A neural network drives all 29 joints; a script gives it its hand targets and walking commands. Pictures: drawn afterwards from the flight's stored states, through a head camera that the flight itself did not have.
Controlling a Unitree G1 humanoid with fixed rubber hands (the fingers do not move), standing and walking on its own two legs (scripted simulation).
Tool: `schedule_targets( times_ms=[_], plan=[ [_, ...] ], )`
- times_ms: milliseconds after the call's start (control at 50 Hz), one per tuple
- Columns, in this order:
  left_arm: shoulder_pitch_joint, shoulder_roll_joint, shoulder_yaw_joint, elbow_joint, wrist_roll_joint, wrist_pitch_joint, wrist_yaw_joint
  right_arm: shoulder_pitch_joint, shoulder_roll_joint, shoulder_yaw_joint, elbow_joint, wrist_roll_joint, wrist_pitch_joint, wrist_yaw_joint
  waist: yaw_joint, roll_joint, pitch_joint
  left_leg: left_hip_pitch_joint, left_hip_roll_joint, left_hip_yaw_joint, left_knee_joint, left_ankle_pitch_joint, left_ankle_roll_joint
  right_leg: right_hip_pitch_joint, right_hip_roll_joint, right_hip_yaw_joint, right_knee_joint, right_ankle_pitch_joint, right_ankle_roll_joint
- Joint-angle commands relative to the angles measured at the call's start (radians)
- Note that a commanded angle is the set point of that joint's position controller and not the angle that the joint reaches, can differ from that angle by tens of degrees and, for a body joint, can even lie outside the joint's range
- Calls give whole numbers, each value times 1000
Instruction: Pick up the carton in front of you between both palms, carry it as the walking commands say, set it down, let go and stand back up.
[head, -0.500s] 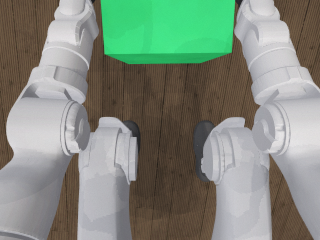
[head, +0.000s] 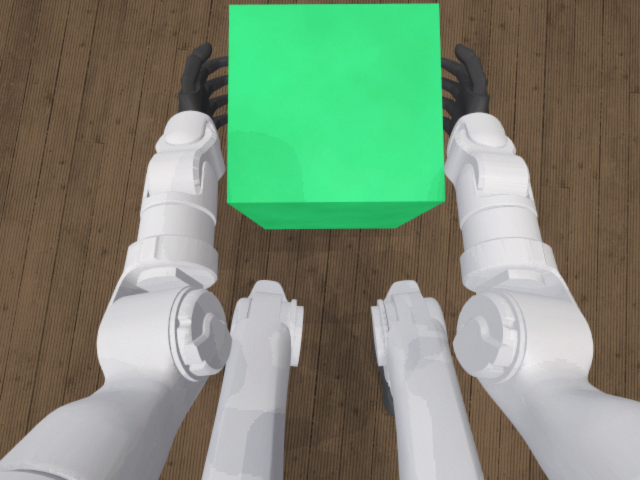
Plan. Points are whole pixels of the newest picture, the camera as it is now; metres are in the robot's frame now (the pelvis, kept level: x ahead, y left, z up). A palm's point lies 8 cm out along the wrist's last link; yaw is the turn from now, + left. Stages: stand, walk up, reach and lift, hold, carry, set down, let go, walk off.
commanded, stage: reach and lift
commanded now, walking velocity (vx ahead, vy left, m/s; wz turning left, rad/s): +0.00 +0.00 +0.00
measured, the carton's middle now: (331, 142) +0.50 +0.01 -0.14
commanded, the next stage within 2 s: none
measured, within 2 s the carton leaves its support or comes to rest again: neither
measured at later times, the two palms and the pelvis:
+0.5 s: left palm (139, 78) +0.47 +0.16 +0.08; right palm (548, 79) +0.47 -0.15 +0.08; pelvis +0.03 +0.00 +0.12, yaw +0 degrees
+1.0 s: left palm out of the picture +0.43 +0.15 +0.24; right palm out of the picture +0.43 -0.15 +0.24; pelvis +0.09 +0.00 +0.26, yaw +0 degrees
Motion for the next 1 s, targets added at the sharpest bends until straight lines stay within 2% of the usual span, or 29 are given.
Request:
schedule_targets(
  times_ms=[0, 80, 280, 400, 640, 840, 980],
  plan=[
    [-642, -1036, -406, 4, -101, -6, -256, -674, 1011, 428, 8, 102, -4, 251, 8, 11, -945, 558, -67, 172, -244, 61, 50, 503, 73, -180, -235, 51, -50],
    [-616, -1064, -424, -19, -102, 11, -266, -640, 1047, 450, -9, 104, 15, 264, 11, 9, -1017, 643, -66, 174, -300, 74, 48, 580, 71, -180, -294, 60, -45],
    [-468, -1164, -588, -135, -178, 34, -276, -486, 1140, 612, -119, 174, 34, 272, 6, 12, -1106, 854, -70, 160, -418, 216, 32, 810, 76, -160, -415, 199, -35],
    [-345, -1187, -631, -147, -188, 25, -269, -366, 1164, 660, -135, 188, 27, 264, 7, 9, -1015, 952, -71, 135, -513, 234, 31, 913, 78, -135, -512, 219, -33],
    [-108, -1204, -631, -133, -149, -12, -262, -122, 1179, 658, -116, 146, -6, 258, 6, 9, -802, 1187, -56, 80, -749, 257, 44, 1143, 62, -82, -753, 243, -45],
    [88, -1213, -669, -174, -130, -28, -260, 78, 1183, 697, -149, 126, -24, 260, 3, 13, -659, 1436, -34, 34, -967, 341, 52, 1393, 37, -36, -967, 329, -55],
    [221, -1210, -714, -222, -132, -7, -265, 212, 1183, 738, -193, 123, -3, 267, 3, 12, -546, 1627, -18, 10, -1127, 434, 55, 1595, 20, -10, -1127, 429, -59]
  ],
)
